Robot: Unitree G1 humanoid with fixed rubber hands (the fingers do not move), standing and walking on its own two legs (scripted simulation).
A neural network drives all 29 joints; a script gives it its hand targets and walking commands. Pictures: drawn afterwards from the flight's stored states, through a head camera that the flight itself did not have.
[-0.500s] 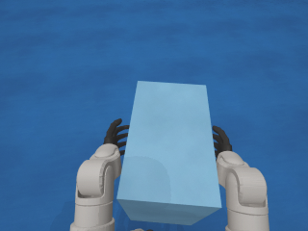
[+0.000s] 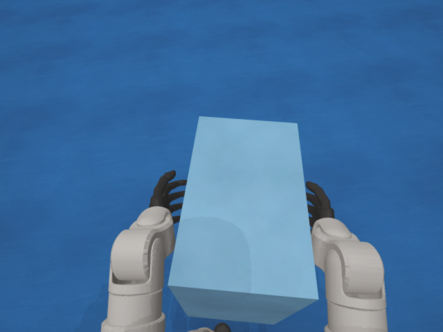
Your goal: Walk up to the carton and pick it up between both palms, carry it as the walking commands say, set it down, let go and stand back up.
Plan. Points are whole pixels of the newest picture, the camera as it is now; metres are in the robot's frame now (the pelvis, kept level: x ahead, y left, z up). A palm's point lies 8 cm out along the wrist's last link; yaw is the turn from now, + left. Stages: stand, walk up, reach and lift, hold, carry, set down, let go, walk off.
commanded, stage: carry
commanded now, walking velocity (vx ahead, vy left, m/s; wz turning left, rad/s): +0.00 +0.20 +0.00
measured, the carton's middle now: (238, 226) +0.30 +0.01 +0.01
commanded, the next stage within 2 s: none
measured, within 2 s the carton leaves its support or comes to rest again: neither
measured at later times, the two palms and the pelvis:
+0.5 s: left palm (104, 232) +0.25 +0.22 +0.08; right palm (271, 240) +0.25 -0.04 +0.07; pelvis -0.03 +0.07 +0.00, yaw +2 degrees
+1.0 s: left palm (82, 256) +0.21 +0.24 +0.08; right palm (259, 278) +0.20 -0.02 +0.07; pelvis -0.08 +0.12 +0.00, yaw -1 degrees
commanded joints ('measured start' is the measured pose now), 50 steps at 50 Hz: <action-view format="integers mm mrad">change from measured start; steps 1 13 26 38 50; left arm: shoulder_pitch -343 -402 -369 -430 -376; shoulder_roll -966 -930 -950 -959 -939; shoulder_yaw -529 -561 -563 -620 -521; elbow -191 -165 -196 -309 -255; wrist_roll -308 -277 -274 -330 -303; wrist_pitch -53 -49 -48 -70 -63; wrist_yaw -146 -132 -139 -144 -148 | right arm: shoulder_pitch -567 -524 -550 -546 -597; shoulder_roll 935 888 928 935 952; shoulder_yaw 599 553 556 576 645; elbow -334 -232 -244 -356 -326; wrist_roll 353 334 331 352 361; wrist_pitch -92 -80 -78 -126 -79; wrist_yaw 152 161 165 160 143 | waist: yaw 21 -4 -31 -42 0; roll -100 175 -107 84 -252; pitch -585 -556 -506 -592 -487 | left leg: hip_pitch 234 523 401 498 -255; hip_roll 183 318 200 297 97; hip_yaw -134 -353 -227 -345 -158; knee -122 -184 -71 -120 322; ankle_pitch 5 362 177 224 -308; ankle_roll -157 -166 -122 -12 -114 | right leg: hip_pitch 425 -111 18 -134 565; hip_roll -132 36 -130 19 -343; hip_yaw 104 -74 11 42 256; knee -418 210 122 252 -153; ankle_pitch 170 -129 357 -21 1071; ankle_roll -61 30 45 24 -153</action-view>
